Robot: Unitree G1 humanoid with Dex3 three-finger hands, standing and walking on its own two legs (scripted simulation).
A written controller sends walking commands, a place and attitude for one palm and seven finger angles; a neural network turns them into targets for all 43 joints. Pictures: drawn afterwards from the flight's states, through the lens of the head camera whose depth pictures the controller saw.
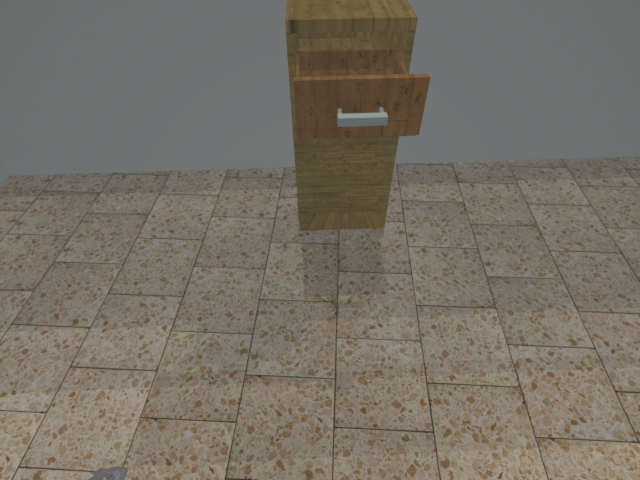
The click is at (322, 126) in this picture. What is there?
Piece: drawer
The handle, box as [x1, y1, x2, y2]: [337, 107, 387, 126]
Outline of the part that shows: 387,115 386,112 383,111 382,107 379,107 378,113 343,114 341,113 341,109 337,108 337,123 338,126 386,125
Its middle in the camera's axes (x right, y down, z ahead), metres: +0.10 -0.31 +0.97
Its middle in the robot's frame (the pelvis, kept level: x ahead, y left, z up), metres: +0.94 -0.05 -0.02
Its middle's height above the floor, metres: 0.75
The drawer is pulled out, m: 0.30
